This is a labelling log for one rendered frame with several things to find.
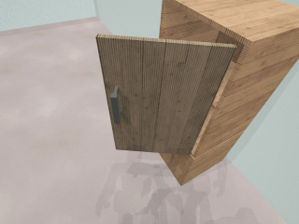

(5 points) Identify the cupboard door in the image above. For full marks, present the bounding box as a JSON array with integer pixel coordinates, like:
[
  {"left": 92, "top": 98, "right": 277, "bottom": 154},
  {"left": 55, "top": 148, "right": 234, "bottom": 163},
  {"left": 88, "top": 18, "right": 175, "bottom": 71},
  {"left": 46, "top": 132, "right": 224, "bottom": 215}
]
[{"left": 95, "top": 34, "right": 237, "bottom": 156}]

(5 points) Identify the handle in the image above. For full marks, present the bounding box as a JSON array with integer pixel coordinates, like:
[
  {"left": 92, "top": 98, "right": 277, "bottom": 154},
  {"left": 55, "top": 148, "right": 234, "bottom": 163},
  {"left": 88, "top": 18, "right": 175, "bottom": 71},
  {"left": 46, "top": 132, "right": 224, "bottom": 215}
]
[{"left": 110, "top": 86, "right": 121, "bottom": 124}]

